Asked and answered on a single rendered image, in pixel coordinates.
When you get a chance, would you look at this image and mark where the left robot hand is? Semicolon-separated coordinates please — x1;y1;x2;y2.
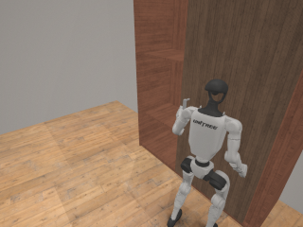
176;106;183;116

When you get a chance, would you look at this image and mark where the robot right upper arm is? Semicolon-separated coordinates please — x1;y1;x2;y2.
224;116;242;164

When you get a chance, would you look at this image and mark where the handle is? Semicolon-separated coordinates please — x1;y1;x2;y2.
183;98;190;110

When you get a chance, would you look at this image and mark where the robot left upper arm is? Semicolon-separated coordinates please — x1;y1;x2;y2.
173;106;198;136

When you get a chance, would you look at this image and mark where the right robot forearm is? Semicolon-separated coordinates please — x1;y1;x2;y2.
229;153;245;173

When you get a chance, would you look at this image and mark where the left robot forearm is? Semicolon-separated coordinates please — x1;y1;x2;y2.
172;114;180;131

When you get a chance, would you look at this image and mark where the wardrobe door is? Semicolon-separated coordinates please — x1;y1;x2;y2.
175;0;303;223
244;68;303;227

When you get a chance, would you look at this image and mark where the left robot shin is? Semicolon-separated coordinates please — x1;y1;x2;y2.
170;182;187;220

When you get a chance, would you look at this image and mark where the right robot hand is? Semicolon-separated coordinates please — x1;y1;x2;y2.
239;164;248;178

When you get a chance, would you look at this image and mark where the left robot thigh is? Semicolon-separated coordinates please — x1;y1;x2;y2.
180;155;194;195

